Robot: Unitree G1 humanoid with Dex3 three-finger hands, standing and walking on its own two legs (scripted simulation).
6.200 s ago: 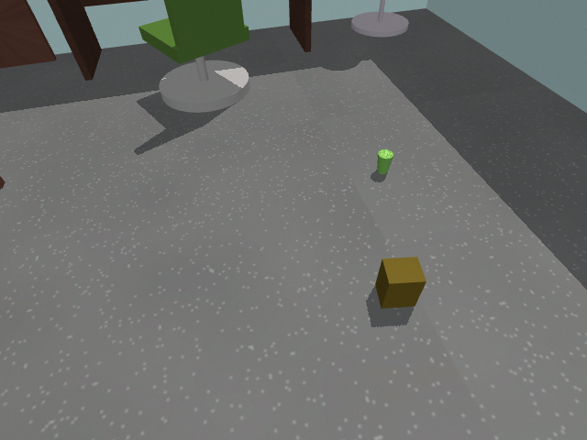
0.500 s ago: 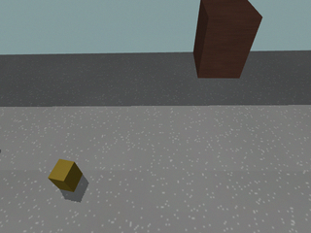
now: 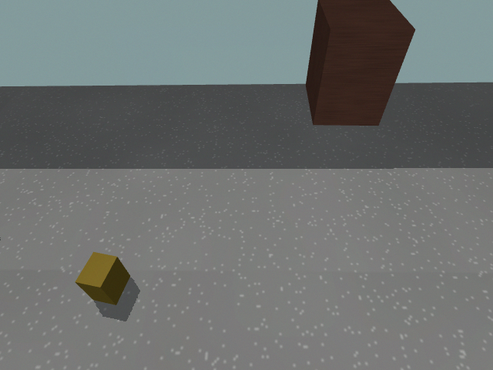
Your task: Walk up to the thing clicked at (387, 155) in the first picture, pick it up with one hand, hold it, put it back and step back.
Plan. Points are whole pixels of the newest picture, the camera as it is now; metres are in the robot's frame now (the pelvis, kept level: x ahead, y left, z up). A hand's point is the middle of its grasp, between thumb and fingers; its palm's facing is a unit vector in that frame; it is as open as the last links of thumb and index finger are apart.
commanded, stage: stand
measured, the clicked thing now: out of the picture +0.87 +1.32 -0.73
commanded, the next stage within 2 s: walk up in 0.40 s
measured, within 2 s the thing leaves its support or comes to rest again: neither
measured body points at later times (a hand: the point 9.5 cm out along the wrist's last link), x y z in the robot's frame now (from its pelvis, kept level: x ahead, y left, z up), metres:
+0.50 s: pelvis +0.01 +0.00 +0.00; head +0.01 +0.00 +0.45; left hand +0.08 +0.31 -0.13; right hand +0.08 -0.31 -0.13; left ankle -0.01 +0.12 -0.75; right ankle +0.00 -0.14 -0.73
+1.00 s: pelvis +0.17 -0.08 -0.01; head +0.17 -0.09 +0.44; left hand +0.20 +0.25 -0.12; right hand +0.25 -0.40 -0.13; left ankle +0.29 +0.07 -0.70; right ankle +0.13 -0.19 -0.75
